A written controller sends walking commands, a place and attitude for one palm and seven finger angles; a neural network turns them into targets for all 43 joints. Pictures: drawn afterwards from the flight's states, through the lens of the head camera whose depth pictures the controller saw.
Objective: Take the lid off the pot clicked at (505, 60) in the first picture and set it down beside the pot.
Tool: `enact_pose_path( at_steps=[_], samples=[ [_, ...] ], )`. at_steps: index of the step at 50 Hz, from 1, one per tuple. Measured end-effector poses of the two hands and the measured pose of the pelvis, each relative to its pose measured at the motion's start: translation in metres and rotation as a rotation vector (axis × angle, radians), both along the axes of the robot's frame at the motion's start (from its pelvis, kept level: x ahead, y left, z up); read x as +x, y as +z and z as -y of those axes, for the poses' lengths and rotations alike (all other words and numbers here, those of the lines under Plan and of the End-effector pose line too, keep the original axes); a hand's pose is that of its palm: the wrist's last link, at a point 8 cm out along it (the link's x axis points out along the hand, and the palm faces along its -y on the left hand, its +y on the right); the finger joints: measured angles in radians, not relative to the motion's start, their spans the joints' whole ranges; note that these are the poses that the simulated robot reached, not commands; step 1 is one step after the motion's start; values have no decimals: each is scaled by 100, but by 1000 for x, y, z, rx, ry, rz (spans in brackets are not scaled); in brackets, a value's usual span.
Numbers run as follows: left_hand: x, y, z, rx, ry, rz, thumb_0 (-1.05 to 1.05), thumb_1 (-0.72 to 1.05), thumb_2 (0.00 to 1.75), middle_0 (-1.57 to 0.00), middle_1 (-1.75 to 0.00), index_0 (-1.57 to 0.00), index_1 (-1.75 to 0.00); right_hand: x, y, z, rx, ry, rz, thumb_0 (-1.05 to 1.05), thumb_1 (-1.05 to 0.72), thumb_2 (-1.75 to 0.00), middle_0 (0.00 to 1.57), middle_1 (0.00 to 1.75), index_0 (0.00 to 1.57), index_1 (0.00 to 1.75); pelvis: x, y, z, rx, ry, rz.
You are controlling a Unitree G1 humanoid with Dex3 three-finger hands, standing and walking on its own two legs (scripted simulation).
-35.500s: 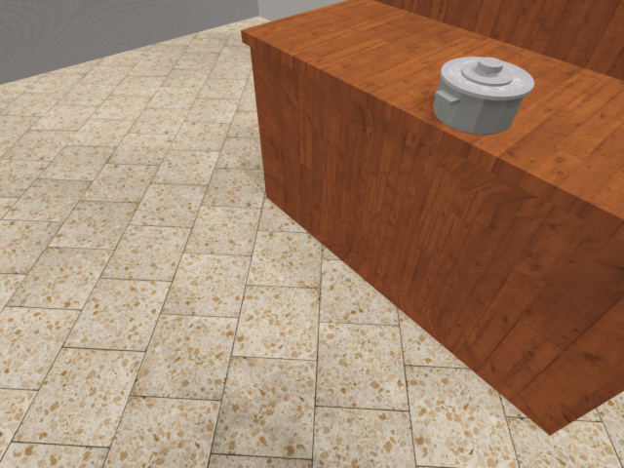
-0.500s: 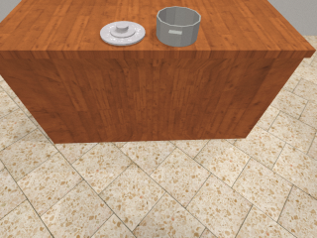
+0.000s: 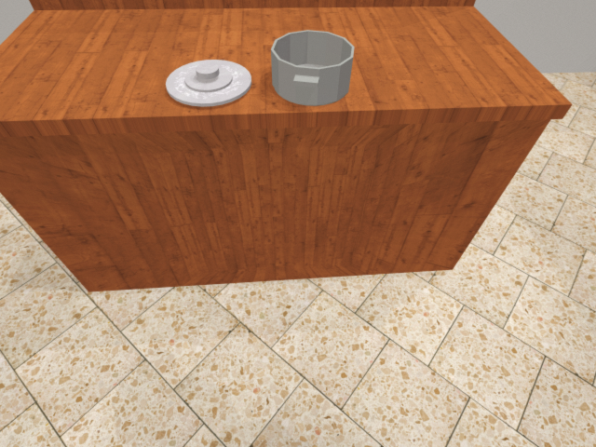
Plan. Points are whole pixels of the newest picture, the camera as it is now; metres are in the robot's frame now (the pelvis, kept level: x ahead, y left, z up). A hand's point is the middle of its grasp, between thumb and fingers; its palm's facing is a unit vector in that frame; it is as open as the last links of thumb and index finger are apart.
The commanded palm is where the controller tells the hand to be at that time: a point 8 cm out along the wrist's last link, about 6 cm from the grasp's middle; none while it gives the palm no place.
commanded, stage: stop stepping back and stand still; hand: left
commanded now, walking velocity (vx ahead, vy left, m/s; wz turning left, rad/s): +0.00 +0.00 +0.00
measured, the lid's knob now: (207, 70) +0.87 +0.24 +0.05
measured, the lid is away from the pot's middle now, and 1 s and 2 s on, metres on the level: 0.25 0.25 0.25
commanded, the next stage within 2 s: let the arm hang, fingers relaxed in 0.04 s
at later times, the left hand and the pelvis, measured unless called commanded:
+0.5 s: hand out of the picture +0.02 +0.19 -0.18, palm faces +0.01 -0.98 -0.20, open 7.3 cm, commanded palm none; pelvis -0.01 +0.01 +0.00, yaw +0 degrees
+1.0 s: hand out of the picture -0.01 +0.19 -0.18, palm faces +0.01 -0.98 -0.19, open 7.3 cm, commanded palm none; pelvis -0.02 +0.02 +0.00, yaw +0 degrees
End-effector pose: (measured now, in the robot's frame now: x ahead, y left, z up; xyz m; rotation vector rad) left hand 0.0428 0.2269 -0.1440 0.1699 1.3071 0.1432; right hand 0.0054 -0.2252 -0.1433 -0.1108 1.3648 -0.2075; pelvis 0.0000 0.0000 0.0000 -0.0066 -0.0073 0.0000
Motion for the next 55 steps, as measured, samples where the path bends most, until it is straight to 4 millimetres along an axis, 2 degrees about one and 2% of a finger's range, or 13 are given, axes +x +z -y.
enact_pose_path(
  at_steps=[10,32,44,55],
  samples=[
    [-20,-2,0,-3,16,-62,1,91,90,-20,-30,-20,-30,-8,0,-6,7,-5,-34,0,-91,-90,20,30,20,30,1,1,-1,-4,-1,1],
    [-29,-1,-13,-8,7,-43,1,92,90,-20,-29,-20,-30,-29,3,-23,11,-6,-37,0,-91,-90,20,30,20,30,-13,3,-13,-1,-1,12],
    [-45,-1,-16,-10,15,-66,1,92,90,-20,-29,-20,-30,-38,3,-29,18,3,-50,0,-91,-90,20,30,20,30,-21,4,-18,1,4,11],
    [-58,-2,-15,-16,21,-83,1,92,90,-20,-29,-20,-30,-37,3,-27,10,8,-35,0,-91,-90,20,30,20,30,-25,4,-19,1,5,14]
  ],
)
